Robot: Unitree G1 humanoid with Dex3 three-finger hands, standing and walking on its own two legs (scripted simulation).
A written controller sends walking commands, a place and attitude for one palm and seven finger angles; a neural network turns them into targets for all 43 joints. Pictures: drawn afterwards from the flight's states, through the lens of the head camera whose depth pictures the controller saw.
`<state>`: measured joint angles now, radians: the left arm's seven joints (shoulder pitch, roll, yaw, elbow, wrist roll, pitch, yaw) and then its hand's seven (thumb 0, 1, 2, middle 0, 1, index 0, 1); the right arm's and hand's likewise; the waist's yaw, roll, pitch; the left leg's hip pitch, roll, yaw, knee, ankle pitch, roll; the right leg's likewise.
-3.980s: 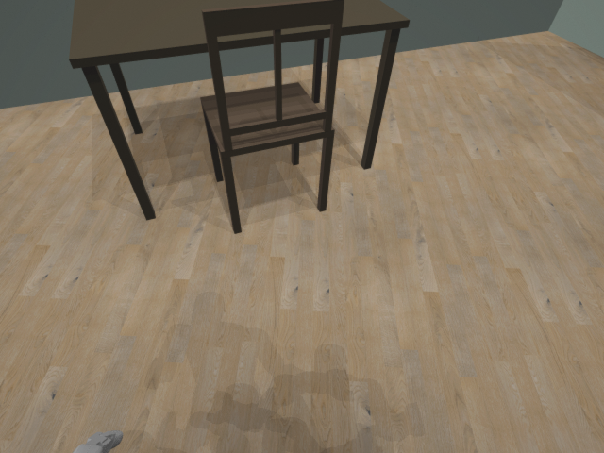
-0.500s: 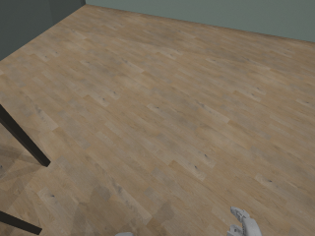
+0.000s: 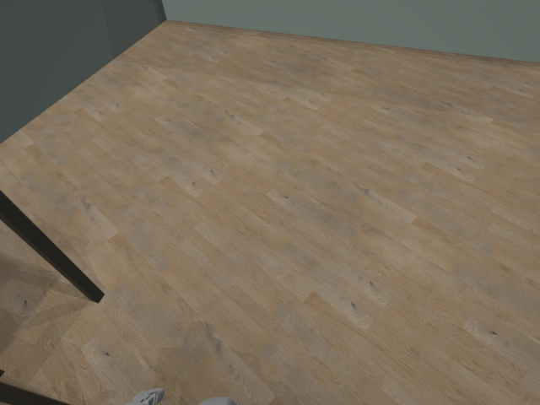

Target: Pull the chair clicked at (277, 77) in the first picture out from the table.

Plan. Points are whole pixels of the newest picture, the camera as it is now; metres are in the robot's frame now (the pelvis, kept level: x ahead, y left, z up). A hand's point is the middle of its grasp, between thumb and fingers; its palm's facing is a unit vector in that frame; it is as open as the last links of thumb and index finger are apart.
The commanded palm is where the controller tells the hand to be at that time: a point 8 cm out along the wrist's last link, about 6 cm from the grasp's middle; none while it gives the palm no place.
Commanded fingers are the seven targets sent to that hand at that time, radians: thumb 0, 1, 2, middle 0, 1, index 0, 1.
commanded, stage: turn to face it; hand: left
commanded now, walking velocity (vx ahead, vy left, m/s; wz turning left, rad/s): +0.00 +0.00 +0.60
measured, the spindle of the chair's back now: out of the picture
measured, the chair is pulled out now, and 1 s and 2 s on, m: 0.00 0.00 0.00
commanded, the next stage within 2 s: take the last steps up to it in 1.88 s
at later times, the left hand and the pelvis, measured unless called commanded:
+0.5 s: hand out of the picture +0.00 +0.28 -0.17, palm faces +0.34 -0.91 -0.25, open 7.3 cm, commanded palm none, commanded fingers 0.00 0.90 0.90 -0.20 -0.30 -0.20 -0.30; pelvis +0.00 +0.05 +0.00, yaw +17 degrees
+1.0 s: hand out of the picture -0.01 +0.19 -0.13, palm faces +0.56 -0.78 -0.29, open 7.3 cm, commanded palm none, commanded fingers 0.00 0.90 0.90 -0.20 -0.30 -0.20 -0.30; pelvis +0.02 -0.02 +0.00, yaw +36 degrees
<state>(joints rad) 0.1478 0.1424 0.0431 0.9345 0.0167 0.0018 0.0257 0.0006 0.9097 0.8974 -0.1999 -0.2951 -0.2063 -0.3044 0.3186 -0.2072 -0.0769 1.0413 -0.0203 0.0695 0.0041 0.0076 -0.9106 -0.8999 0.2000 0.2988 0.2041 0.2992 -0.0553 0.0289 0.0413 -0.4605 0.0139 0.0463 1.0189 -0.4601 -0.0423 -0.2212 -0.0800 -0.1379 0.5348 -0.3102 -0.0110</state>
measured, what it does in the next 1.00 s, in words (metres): steps on the spot, turning left: left foot, then right foot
